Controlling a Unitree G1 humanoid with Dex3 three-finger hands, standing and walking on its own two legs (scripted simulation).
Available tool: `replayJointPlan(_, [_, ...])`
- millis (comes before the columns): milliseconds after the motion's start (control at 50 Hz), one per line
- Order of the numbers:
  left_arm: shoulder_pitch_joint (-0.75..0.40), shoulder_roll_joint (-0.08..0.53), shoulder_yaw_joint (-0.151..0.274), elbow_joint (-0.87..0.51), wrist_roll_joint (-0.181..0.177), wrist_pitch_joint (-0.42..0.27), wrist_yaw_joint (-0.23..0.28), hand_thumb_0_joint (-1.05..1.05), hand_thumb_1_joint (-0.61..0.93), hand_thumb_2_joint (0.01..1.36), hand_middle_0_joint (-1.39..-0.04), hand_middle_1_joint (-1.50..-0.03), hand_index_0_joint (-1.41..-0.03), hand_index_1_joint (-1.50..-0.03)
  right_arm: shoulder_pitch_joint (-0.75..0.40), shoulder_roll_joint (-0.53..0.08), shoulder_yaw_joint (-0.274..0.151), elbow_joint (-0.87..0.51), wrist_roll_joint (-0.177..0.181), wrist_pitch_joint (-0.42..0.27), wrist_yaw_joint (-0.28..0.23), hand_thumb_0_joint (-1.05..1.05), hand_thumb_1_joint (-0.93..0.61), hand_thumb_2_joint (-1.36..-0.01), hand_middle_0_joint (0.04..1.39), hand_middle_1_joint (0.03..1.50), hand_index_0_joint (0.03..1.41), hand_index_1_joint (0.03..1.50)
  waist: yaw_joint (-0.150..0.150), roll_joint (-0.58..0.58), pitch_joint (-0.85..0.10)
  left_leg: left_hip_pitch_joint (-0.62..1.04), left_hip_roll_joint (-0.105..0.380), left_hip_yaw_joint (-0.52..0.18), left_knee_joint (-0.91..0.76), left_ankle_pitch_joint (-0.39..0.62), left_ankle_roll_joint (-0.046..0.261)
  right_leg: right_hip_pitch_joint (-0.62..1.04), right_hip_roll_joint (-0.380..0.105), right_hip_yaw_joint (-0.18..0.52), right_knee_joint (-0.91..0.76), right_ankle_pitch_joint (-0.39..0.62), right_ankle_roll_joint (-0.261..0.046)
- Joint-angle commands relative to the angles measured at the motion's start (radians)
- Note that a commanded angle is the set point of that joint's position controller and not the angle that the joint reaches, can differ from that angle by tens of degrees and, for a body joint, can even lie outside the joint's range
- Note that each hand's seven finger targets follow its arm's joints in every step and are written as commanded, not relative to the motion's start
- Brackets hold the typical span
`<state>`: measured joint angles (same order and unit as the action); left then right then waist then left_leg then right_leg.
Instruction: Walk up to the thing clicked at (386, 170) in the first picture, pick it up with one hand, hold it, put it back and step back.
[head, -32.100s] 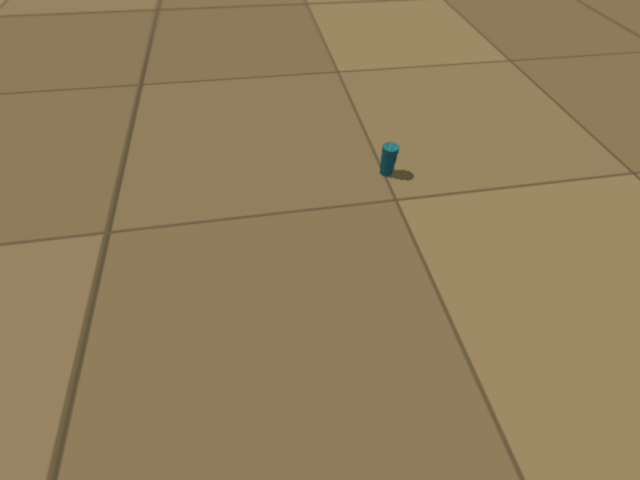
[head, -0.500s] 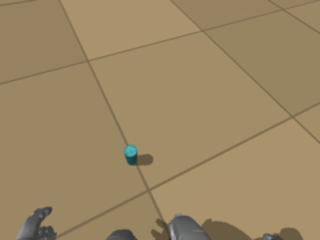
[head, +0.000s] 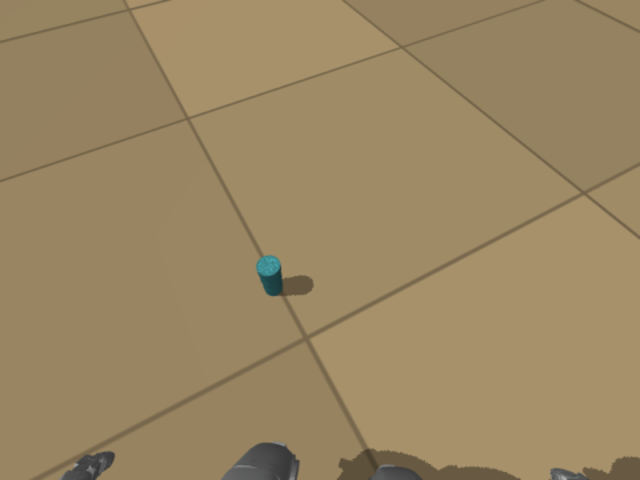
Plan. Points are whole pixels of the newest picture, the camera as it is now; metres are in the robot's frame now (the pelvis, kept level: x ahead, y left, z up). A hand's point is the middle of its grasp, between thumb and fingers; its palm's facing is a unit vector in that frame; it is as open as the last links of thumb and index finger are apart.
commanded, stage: step back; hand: left
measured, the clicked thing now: (271, 277) +0.74 +0.21 -0.68
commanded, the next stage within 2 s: stand in 1.66 s
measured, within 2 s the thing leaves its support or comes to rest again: neither
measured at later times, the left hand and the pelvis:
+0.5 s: hand out of the picture -0.10 +0.24 -0.15, palm faces -0.02 -0.91 -0.41, open 7.4 cm; pelvis -0.18 -0.04 -0.01, yaw -1 degrees
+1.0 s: hand out of the picture -0.21 +0.25 -0.14, palm faces +0.07 -0.92 -0.39, open 7.4 cm; pelvis -0.25 -0.03 +0.00, yaw +3 degrees
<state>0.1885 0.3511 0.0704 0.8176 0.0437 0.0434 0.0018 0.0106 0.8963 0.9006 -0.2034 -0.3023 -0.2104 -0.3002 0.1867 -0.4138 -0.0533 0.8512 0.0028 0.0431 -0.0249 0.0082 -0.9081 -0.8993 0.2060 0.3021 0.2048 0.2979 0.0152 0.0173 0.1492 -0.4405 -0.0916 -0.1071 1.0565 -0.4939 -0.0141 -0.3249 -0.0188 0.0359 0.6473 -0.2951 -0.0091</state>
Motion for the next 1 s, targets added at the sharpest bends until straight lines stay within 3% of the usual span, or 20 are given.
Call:
replayJointPlan(0, [-0.021,0.268,0.072,-0.108,-0.005,-0.017,0.036,0.0,0.9,0.9,-0.2,-0.3,-0.2,-0.3,0.012,-0.142,-0.039,-0.079,-0.02,-0.032,-0.01,0.0,-0.9,-0.9,0.2,0.3,0.2,0.3,0.027,-0.23,-0.178,0.008,0.058,0.071,-0.327,-0.01,0.013,0.238,-0.227,0.204,-0.092,0.512,-0.185])
replayJointPlan(60, [-0.034,0.245,0.049,-0.123,-0.023,0.002,0.026,0.0,0.9,0.9,-0.2,-0.3,-0.2,-0.3,0.079,-0.158,-0.057,-0.038,-0.031,-0.038,-0.006,0.0,-0.9,-0.9,0.2,0.3,0.2,0.3,-0.005,-0.152,-0.22,0.232,0.074,0.074,-0.632,0.314,0.041,0.105,-0.163,0.157,0.02,0.38,-0.111])
replayJointPlan(80, [-0.013,0.212,0.04,-0.128,-0.027,0.005,0.023,0.0,0.9,0.9,-0.2,-0.3,-0.2,-0.3,0.072,-0.223,-0.073,-0.048,-0.044,-0.04,-0.007,0.0,-0.9,-0.9,0.2,0.3,0.2,0.3,0.0,-0.015,-0.234,0.313,0.25,-0.161,-0.66,0.409,0.103,-0.056,-0.084,0.117,0.12,0.168,-0.058])
replayJointPlan(100, [-0.065,0.214,0.044,-0.142,-0.035,0.002,0.029,0.0,0.9,0.9,-0.2,-0.3,-0.2,-0.3,0.013,-0.339,-0.089,-0.072,-0.033,-0.036,0.006,0.0,-0.9,-0.9,0.2,0.3,0.2,0.3,-0.018,0.197,-0.212,0.212,0.444,-0.374,-0.688,0.559,0.258,-0.112,0.082,-0.021,0.287,-0.243,-0.01])
replayJointPlan(120, [-0.119,0.241,0.064,-0.134,-0.019,0.004,0.04,0.0,0.9,0.9,-0.2,-0.3,-0.2,-0.3,0.013,-0.351,-0.095,-0.078,-0.042,-0.042,0.005,0.0,-0.9,-0.9,0.2,0.3,0.2,0.3,-0.065,0.19,-0.19,0.111,0.515,-0.483,-0.713,0.596,0.347,-0.092,0.084,0.101,0.489,-0.382,-0.004])
replayJointPlan(180, [-0.026,0.226,0.058,-0.074,-0.04,0.011,0.033,0.0,0.9,0.9,-0.2,-0.3,-0.2,-0.3,-0.083,-0.239,-0.058,-0.08,-0.043,-0.044,-0.011,0.0,-0.9,-0.9,0.2,0.3,0.2,0.3,0.024,0.068,-0.159,0.146,0.36,-0.174,-0.631,0.656,0.25,-0.146,0.114,0.161,0.642,-0.243,-0.021])
replayJointPlan(300, [-0.007,0.211,0.054,-0.063,-0.025,-0.009,0.016,0.0,0.9,0.9,-0.2,-0.3,-0.2,-0.3,-0.044,-0.22,-0.062,-0.095,-0.044,-0.029,-0.008,0.0,-0.9,-0.9,0.2,0.3,0.2,0.3,-0.017,0.175,-0.179,0.289,0.364,-0.151,-0.571,0.636,0.266,-0.094,0.038,0.055,0.262,-0.25,0.03])
replayJointPlan(380, [0.119,0.195,0.049,0.022,-0.017,-0.027,0.017,0.0,0.9,0.9,-0.2,-0.3,-0.2,-0.3,-0.081,-0.242,-0.061,-0.097,-0.022,0.003,0.003,0.0,-0.9,-0.9,0.2,0.3,0.2,0.3,0.031,0.183,-0.268,0.217,0.293,-0.07,-0.463,0.531,0.177,0.153,0.052,-0.067,-0.221,0.007,-0.006])
replayJointPlan(420, [0.103,0.329,0.088,0.011,0.007,-0.041,0.018,0.0,0.9,0.9,-0.2,-0.3,-0.2,-0.3,-0.065,-0.133,-0.029,-0.117,-0.013,0.001,0.007,0.0,-0.9,-0.9,0.2,0.3,0.2,0.3,0.017,-0.152,-0.2,-0.17,0.059,0.005,-0.233,0.089,0.049,0.269,-0.185,0.342,-0.264,0.043,-0.092])
replayJointPlan(440, [0.042,0.441,0.11,-0.02,0.007,-0.038,0.02,0.0,0.9,0.9,-0.2,-0.3,-0.2,-0.3,-0.121,-0.146,-0.043,-0.13,-0.018,0.004,-0.014,0.0,-0.9,-0.9,0.2,0.3,0.2,0.3,0.079,-0.301,-0.162,-0.13,0.006,-0.046,-0.01,-0.138,0.01,0.002,-0.42,0.565,-0.344,0.057,-0.278])
replayJointPlan(460, [0.006,0.41,0.101,-0.036,0.002,-0.043,0.027,0.0,0.9,0.9,-0.2,-0.3,-0.2,-0.3,-0.137,-0.184,-0.059,-0.12,-0.017,0.007,-0.015,0.0,-0.9,-0.9,0.2,0.3,0.2,0.3,0.056,-0.207,-0.093,-0.088,0.033,-0.134,0.12,-0.118,0.002,-0.124,-0.436,0.568,-0.365,0.05,-0.302])
replayJointPlan(520, [-0.119,0.293,0.07,-0.044,0.004,-0.056,0.035,0.0,0.9,0.9,-0.2,-0.3,-0.2,-0.3,-0.018,-0.169,-0.047,-0.048,-0.009,0.001,-0.008,0.0,-0.9,-0.9,0.2,0.3,0.2,0.3,-0.039,-0.128,-0.1,-0.077,-0.016,-0.076,0.178,0.036,0.002,-0.03,-0.225,0.209,-0.213,0.218,-0.179])
replayJointPlan(640, [0.021,0.31,0.086,-0.007,0.008,-0.066,0.026,0.0,0.9,0.9,-0.2,-0.3,-0.2,-0.3,-0.065,-0.169,-0.048,-0.041,-0.037,-0.022,0.019,0.0,-0.9,-0.9,0.2,0.3,0.2,0.3,0.066,-0.182,-0.122,-0.07,0.08,0.023,-0.238,-0.04,-0.008,0.181,-0.247,0.276,-0.266,-0.288,-0.188])
replayJointPlan(720, [-0.03,0.292,0.059,0.002,0.0,-0.05,0.01,0.0,0.9,0.9,-0.2,-0.3,-0.2,-0.3,0.061,-0.151,-0.061,0.055,-0.032,-0.045,0.032,0.0,-0.9,-0.9,0.2,0.3,0.2,0.3,-0.008,-0.146,-0.117,0.318,0.048,0.123,-0.635,0.109,0.041,-0.065,-0.181,0.15,-0.211,-0.33,-0.122])
replayJointPlan(740, [0.004,0.241,0.04,0.005,-0.002,-0.048,0.007,0.0,0.9,0.9,-0.2,-0.3,-0.2,-0.3,0.086,-0.172,-0.071,0.067,-0.043,-0.054,0.029,0.0,-0.9,-0.9,0.2,0.3,0.2,0.3,-0.021,-0.042,-0.141,0.408,0.1,0.009,-0.685,0.055,0.061,-0.147,-0.132,0.091,-0.093,-0.305,-0.09])
replayJointPlan(760, [-0.019,0.179,0.018,-0.004,-0.021,-0.051,0.004,0.0,0.9,0.9,-0.2,-0.3,-0.2,-0.3,0.072,-0.253,-0.08,0.054,-0.053,-0.061,0.026,0.0,-0.9,-0.9,0.2,0.3,0.2,0.3,-0.039,0.194,-0.132,0.372,0.331,-0.406,-0.822,-0.285,0.155,-0.312,-0.01,-0.01,0.096,-0.302,-0.008])
replayJointPlan(780, [-0.105,0.267,0.05,0.013,-0.018,-0.052,0.01,0.0,0.9,0.9,-0.2,-0.3,-0.2,-0.3,0.033,-0.31,-0.087,0.039,-0.045,-0.062,0.029,0.0,-0.9,-0.9,0.2,0.3,0.2,0.3,-0.069,0.138,-0.044,0.102,0.444,-0.525,-0.895,-0.461,0.267,-0.207,-0.01,0.008,0.237,-0.306,-0.001])
replayJointPlan(820, [-0.045,0.241,0.042,0.043,-0.03,-0.063,-0.006,0.0,0.9,0.9,-0.2,-0.3,-0.2,-0.3,-0.074,-0.217,-0.052,0.026,-0.048,-0.083,0.023,0.0,-0.9,-0.9,0.2,0.3,0.2,0.3,0.007,0.03,-0.022,0.116,0.345,-0.322,-0.815,-0.203,0.213,-0.132,-0.031,0.052,0.23,-0.165,-0.008])
replayJointPlan(940, [0.036,0.203,0.04,0.114,-0.02,-0.086,-0.009,0.0,0.9,0.9,-0.2,-0.3,-0.2,-0.3,-0.069,-0.199,-0.056,0.038,-0.044,-0.059,0.035,0.0,-0.9,-0.9,0.2,0.3,0.2,0.3,0.014,0.15,-0.085,0.069,0.257,-0.098,-0.686,-0.087,0.14,0.158,0.038,-0.081,-0.168,-0.057,-0.016])
replayJointPlan(980, [0.077,0.264,0.057,0.133,-0.002,-0.102,0.009,0.0,0.9,0.9,-0.2,-0.3,-0.2,-0.3,-0.057,-0.113,-0.03,0.025,-0.026,-0.052,0.033,0.0,-0.9,-0.9,0.2,0.3,0.2,0.3,0.041,-0.052,-0.103,-0.101,0.145,-0.004,-0.426,-0.015,0.066,0.31,-0.072,0.186,-0.303,-0.142,-0.068])
